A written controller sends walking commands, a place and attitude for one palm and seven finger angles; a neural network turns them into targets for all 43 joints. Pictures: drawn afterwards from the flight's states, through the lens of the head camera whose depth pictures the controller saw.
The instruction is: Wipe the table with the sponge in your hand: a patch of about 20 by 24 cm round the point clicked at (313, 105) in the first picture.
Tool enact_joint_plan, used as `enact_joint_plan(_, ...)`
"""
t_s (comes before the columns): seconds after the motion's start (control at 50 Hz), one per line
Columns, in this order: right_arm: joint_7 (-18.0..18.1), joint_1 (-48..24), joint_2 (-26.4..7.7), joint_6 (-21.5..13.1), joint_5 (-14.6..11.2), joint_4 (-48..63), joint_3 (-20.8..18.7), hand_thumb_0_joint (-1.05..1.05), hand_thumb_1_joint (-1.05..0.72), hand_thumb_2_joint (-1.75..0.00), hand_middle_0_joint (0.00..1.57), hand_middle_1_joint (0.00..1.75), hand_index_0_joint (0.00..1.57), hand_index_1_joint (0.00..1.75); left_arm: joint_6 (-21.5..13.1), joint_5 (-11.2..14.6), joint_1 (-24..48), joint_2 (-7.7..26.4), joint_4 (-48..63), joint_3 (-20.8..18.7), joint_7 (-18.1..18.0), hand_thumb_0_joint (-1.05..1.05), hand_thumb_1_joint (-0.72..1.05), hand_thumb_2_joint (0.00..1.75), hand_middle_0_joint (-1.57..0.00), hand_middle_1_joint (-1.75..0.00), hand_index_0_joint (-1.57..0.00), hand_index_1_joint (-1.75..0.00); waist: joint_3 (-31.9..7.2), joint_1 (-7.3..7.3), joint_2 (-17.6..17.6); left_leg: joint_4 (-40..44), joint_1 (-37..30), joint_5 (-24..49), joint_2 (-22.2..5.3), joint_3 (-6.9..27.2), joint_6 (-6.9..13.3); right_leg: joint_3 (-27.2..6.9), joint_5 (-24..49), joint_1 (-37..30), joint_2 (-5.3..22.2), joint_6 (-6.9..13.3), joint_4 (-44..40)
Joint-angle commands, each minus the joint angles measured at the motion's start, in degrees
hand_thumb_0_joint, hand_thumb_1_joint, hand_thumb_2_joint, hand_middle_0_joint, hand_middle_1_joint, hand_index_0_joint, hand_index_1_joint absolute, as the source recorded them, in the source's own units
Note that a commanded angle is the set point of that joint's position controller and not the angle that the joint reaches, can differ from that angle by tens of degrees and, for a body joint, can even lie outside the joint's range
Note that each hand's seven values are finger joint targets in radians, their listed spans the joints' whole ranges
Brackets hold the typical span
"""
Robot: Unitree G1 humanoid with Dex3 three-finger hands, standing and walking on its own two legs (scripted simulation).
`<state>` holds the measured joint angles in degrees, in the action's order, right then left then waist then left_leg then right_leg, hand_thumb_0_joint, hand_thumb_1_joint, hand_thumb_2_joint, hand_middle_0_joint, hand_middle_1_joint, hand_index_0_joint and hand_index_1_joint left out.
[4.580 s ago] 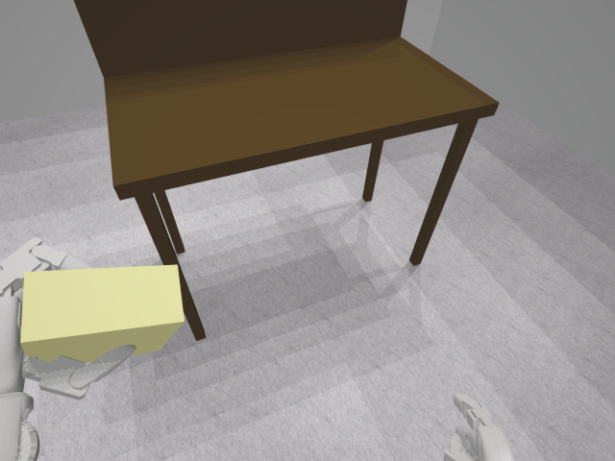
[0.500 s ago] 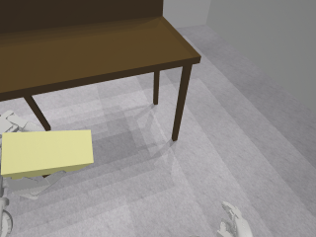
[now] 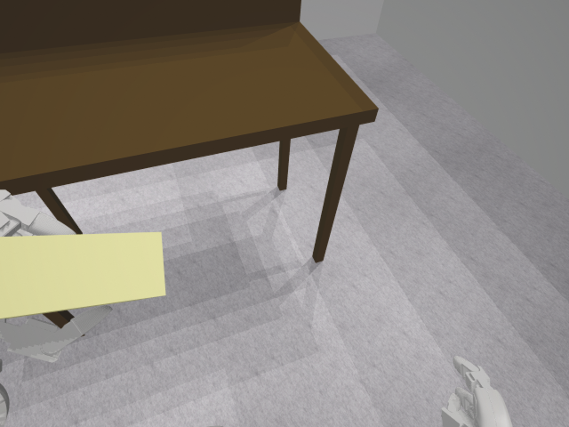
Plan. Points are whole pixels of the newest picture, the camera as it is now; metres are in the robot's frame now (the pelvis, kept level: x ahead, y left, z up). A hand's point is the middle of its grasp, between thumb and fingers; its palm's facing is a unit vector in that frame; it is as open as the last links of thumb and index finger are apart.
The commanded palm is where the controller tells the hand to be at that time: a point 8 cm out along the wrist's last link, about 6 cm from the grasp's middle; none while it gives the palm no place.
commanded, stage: take the last steps up to it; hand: left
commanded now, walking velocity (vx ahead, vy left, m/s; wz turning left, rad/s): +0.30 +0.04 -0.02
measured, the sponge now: (102, 274) +0.23 +0.20 +0.17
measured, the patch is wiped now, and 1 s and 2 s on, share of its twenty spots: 0.00 0.00 0.00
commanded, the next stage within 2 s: come to a stop and stand still in 1.36 s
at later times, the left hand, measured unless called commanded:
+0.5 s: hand (126, 198) +0.32 +0.21 +0.17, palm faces +0.38 -0.80 -0.47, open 10.1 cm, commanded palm +0.26 +0.25 +0.19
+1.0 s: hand (166, 136) +0.42 +0.19 +0.18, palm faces +0.39 -0.77 -0.50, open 10.1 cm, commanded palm +0.37 +0.24 +0.19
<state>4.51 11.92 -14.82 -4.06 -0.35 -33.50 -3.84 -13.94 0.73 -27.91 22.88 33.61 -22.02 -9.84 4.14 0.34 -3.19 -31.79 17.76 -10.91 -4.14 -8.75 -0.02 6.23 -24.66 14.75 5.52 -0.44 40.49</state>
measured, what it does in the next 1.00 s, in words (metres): walks ahead: right foot, then left foot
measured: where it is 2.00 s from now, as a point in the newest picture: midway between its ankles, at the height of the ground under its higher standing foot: (290, 397)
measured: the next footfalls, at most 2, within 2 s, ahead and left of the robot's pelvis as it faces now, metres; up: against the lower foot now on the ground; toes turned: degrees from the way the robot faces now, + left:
right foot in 0.30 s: +0.14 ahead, -0.12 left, +0.00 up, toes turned -11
left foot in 0.64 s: +0.23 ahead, +0.13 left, +0.00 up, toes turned +9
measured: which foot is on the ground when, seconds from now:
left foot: down 0.00-0.30, up 0.32-0.62, down 0.64-0.96, up 0.98-1.00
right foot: up 0.00-0.28, down 0.30-0.66, up 0.68-0.94, down 0.96-1.00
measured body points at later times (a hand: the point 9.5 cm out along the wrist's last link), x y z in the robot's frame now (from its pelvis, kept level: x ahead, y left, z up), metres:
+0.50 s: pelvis +0.10 -0.03 +0.01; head +0.14 -0.04 +0.46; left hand +0.29 +0.25 +0.20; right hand +0.26 -0.27 -0.10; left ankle +0.11 +0.11 -0.67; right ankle +0.11 -0.11 -0.73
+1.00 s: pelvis +0.21 -0.04 +0.00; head +0.24 -0.07 +0.44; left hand +0.40 +0.23 +0.21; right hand +0.37 -0.24 -0.12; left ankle +0.18 +0.11 -0.71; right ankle +0.24 -0.13 -0.73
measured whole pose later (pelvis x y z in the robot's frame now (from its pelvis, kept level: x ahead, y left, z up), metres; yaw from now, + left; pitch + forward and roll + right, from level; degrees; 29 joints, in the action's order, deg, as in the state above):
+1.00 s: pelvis +0.21 -0.04 +0.00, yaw +0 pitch +0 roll +0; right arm 3.0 11.1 -8.2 -4.3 -0.5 -35.8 1.5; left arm -12.1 0.6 -26.5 21.5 29.2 -20.4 -8.3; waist 4.2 1.3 3.5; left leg -45.9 19.0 -24.5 -6.9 -4.6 -1.5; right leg 10.7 -16.5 19.3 3.1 2.2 36.3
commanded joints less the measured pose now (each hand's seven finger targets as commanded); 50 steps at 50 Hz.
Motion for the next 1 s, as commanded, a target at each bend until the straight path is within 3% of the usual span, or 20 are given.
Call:
enact_joint_plan(0.0,-0.3,-3.9,-3.1,-3.6,0.2,7.3,-0.1,0.00,-0.90,-0.90,0.20,0.30,0.20,0.30,-4.0,0.2,6.7,9.4,7.9,-6.5,-0.5,0.00,0.10,1.30,-1.20,-1.60,-1.20,-1.60,-8.1,-1.00,20.1,15.5,-15.6,3.2,-21.6,31.9,14.7,-5.4,-8.8,22.6,-0.6,-0.2,25.7)
enact_joint_plan(0.1,-1.5,-3.6,-3.5,-4.9,0.1,6.7,0.3,0.00,-0.90,-0.90,0.20,0.30,0.20,0.30,-3.1,0.2,2.8,6.4,14.4,-3.9,0.2,0.00,0.10,1.30,-1.20,-1.60,-1.20,-1.60,-9.7,-0.40,18.3,13.6,-11.4,11.2,-14.0,11.4,9.3,0.1,1.7,16.1,-0.5,-1.3,13.8)
enact_joint_plan(0.24,-0.3,-4.7,-2.2,-3.6,0.2,6.0,1.4,0.00,-0.90,-0.90,0.20,0.30,0.20,0.30,-1.2,0.5,3.3,8.1,5.3,-6.6,-0.1,0.00,0.10,1.30,-1.20,-1.60,-1.20,-1.60,-10.4,0.06,11.4,1.6,-2.1,-0.7,-10.3,3.7,4.6,4.6,9.0,-7.1,-3.7,-0.7,-13.1)
enact_joint_plan(0.26,-0.4,-4.1,-1.3,-3.0,0.0,5.8,1.4,0.00,-0.90,-0.90,0.20,0.30,0.20,0.30,-1.1,0.1,4.8,8.4,4.8,-6.4,-0.2,0.00,0.10,1.30,-1.20,-1.60,-1.20,-1.60,-11.2,0.03,2.8,-10.2,4.3,-5.2,-6.8,1.2,3.0,-4.8,8.5,-12.4,2.6,2.4,-17.0)
enact_joint_plan(0.28,-0.6,-4.6,0.1,-2.6,0.0,6.7,2.0,0.00,-0.90,-0.90,0.20,0.30,0.20,0.30,-1.0,0.0,5.7,10.7,4.1,-7.8,-0.4,0.00,0.10,1.30,-1.20,-1.60,-1.20,-1.60,-11.1,0.21,-12.5,-25.5,17.8,-17.7,1.0,-1.3,0.3,-26.9,13.6,-18.5,15.1,8.6,-22.4)
enact_joint_plan(0.32,-1.3,-6.4,-1.7,-3.1,0.0,5.9,1.2,0.00,-0.90,-0.90,0.20,0.30,0.20,0.30,-1.4,1.3,7.6,10.5,4.2,-7.6,0.0,0.00,0.10,1.30,-1.20,-1.60,-1.20,-1.60,-8.5,0.42,-11.0,-40.7,22.8,-17.7,-0.4,9.6,-0.8,-35.5,6.0,-13.6,20.9,12.5,-26.9)
enact_joint_plan(0.38,-1.4,-6.8,-1.4,-1.6,0.3,4.4,2.2,0.00,-0.90,-0.90,0.20,0.30,0.20,0.30,-2.8,0.4,4.0,8.8,5.2,-6.9,0.4,0.00,0.10,1.30,-1.20,-1.60,-1.20,-1.60,-6.9,-0.26,-2.8,-38.0,21.3,-10.8,-2.7,8.7,-2.0,-15.9,20.9,-10.0,15.8,9.9,-23.9)
enact_joint_plan(0.42,-1.1,-7.2,-1.5,-1.4,0.4,5.5,1.9,0.00,-0.90,-0.90,0.20,0.30,0.20,0.30,-3.2,0.4,4.5,8.6,7.9,-6.5,0.2,0.00,0.10,1.30,-1.20,-1.60,-1.20,-1.60,-8.2,-0.51,-3.9,-25.6,14.3,-10.1,-3.2,6.9,-1.5,-9.7,25.0,-6.7,14.2,8.8,-22.8)
enact_joint_plan(0.58,-0.1,-3.5,-2.5,-2.1,0.6,8.3,0.3,0.00,-0.90,-0.90,0.20,0.30,0.20,0.30,-2.3,0.7,3.8,8.2,12.4,-6.4,-2.1,0.00,0.10,1.30,-1.20,-1.60,-1.20,-1.60,-11.3,-0.15,0.9,6.4,-7.0,0.0,1.1,-2.1,-0.3,-5.6,16.7,-6.4,8.5,5.3,-12.3)
enact_joint_plan(0.6,0.3,-2.7,-3.4,-2.2,0.2,8.5,-0.3,0.00,-0.90,-0.90,0.20,0.30,0.20,0.30,-2.6,0.8,4.3,8.0,12.1,-6.2,-2.1,0.00,0.10,1.30,-1.20,-1.60,-1.20,-1.60,-12.0,-0.98,7.4,9.1,-13.8,0.6,-2.5,3.6,1.9,-3.3,14.5,-1.1,5.9,3.4,-3.8)
enact_joint_plan(0.62,0.2,-3.0,-4.6,-2.3,0.0,9.0,-0.6,0.00,-0.90,-0.90,0.20,0.30,0.20,0.30,-3.0,0.7,5.1,7.4,12.2,-5.8,-2.1,0.00,0.10,1.30,-1.20,-1.60,-1.20,-1.60,-12.7,-1.03,18.2,11.0,-19.9,8.0,-12.4,17.6,6.9,1.1,4.4,8.8,-0.8,0.4,8.5)
enact_joint_plan(0.64,-0.2,-3.2,-4.0,-2.5,-0.1,8.9,-0.2,0.00,-0.90,-0.90,0.20,0.30,0.20,0.30,-3.7,0.8,5.9,7.6,9.2,-5.2,-1.5,0.00,0.10,1.30,-1.20,-1.60,-1.20,-1.60,-11.2,-1.08,21.7,15.1,-18.8,7.9,-19.7,29.6,11.7,-0.3,-12.9,16.2,-3.4,0.1,19.1)
enact_joint_plan(0.66,-0.2,-4.1,-3.6,-2.9,0.4,8.0,0.2,0.00,-0.90,-0.90,0.20,0.30,0.20,0.30,-3.6,0.3,6.6,9.7,7.4,-6.5,-1.1,0.00,0.10,1.30,-1.20,-1.60,-1.20,-1.60,-8.6,-1.30,22.0,17.1,-15.0,3.2,-21.9,33.3,14.4,-4.1,-11.2,20.1,-1.5,0.1,25.1)
enact_joint_plan(0.76,-1.2,-3.5,-3.2,-4.2,-0.3,6.9,0.1,0.00,-0.90,-0.90,0.20,0.30,0.20,0.30,-3.0,0.8,1.6,5.9,12.1,-4.1,0.1,0.00,0.10,1.30,-1.20,-1.60,-1.20,-1.60,-9.2,-0.16,17.8,13.9,-11.2,10.0,-14.0,12.6,10.2,-0.4,0.4,16.5,-0.2,-1.2,15.1)
enact_joint_plan(0.88,-0.5,-4.0,-2.7,-3.9,0.0,6.6,1.1,0.00,-0.90,-0.90,0.20,0.30,0.20,0.30,-1.5,0.8,3.3,6.3,7.1,-5.0,-0.2,0.00,0.10,1.30,-1.20,-1.60,-1.20,-1.60,-9.8,0.00,14.2,6.2,-4.2,0.4,-10.5,5.4,5.3,6.4,7.7,-2.8,-4.7,-1.6,-9.7)
enact_joint_plan(0.9,-0.3,-4.4,-2.3,-3.5,-0.1,6.9,1.3,0.00,-0.90,-0.90,0.20,0.30,0.20,0.30,-1.2,0.5,4.8,7.0,7.1,-5.4,-0.3,0.00,0.10,1.30,-1.20,-1.60,-1.20,-1.60,-10.4,-0.14,11.7,1.5,-1.8,-2.2,-8.8,3.6,3.9,4.5,8.7,-6.6,-3.3,-0.8,-13.5)
enact_joint_plan(0.92,-0.2,-4.3,-1.3,-3.0,-0.1,6.6,1.4,0.00,-0.90,-0.90,0.20,0.30,0.20,0.30,-1.1,0.2,6.2,8.5,6.4,-6.0,-0.4,0.00,0.10,1.30,-1.20,-1.60,-1.20,-1.60,-11.0,-0.04,2.7,-9.9,4.5,-6.6,-5.7,1.0,2.5,-5.9,9.6,-11.3,3.9,2.3,-17.2)
enact_joint_plan(0.94,-0.3,-4.5,0.0,-2.6,0.1,7.0,2.1,0.00,-0.90,-0.90,0.20,0.30,0.20,0.30,-0.8,0.1,5.9,11.1,4.4,-7.9,-0.7,0.00,0.10,1.30,-1.20,-1.60,-1.20,-1.60,-10.4,0.27,-12.2,-23.9,17.4,-18.4,1.6,-0.8,-0.1,-26.5,16.3,-17.1,15.7,8.3,-22.3)
enact_joint_plan(0.96,-0.7,-5.8,-1.8,-3.0,0.0,6.8,1.3,0.00,-0.90,-0.90,0.20,0.30,0.20,0.30,-0.7,1.3,7.8,11.2,4.9,-8.1,-0.6,0.00,0.10,1.30,-1.20,-1.60,-1.20,-1.60,-11.0,1.18,-15.0,-34.3,20.4,-20.8,1.3,6.1,-0.8,-33.7,15.6,-15.9,20.5,10.6,-25.0)
enact_joint_plan(0.98,-0.9,-6.1,-1.6,-3.0,0.0,6.1,1.3,0.00,-0.90,-0.90,0.20,0.30,0.20,0.30,-1.2,1.5,7.3,10.8,5.0,-7.8,-0.3,0.00,0.10,1.30,-1.20,-1.60,-1.20,-1.60,-9.0,0.47,-12.0,-39.5,22.2,-17.7,-0.1,9.6,-1.3,-32.5,16.8,-14.8,20.7,11.7,-24.7)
